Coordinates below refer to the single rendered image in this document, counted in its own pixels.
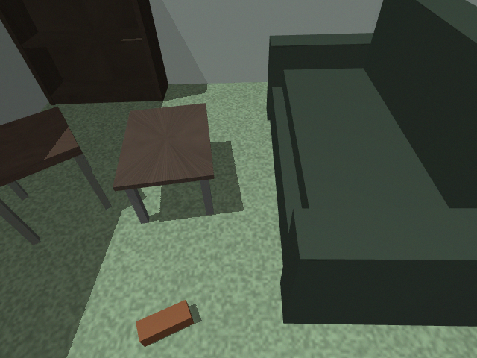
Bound chair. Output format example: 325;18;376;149
0;107;112;245

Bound coffee table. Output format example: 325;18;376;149
113;103;215;224

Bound carton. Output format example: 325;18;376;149
136;300;194;346

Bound sofa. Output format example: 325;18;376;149
267;0;477;327

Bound bookshelf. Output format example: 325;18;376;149
0;0;168;105

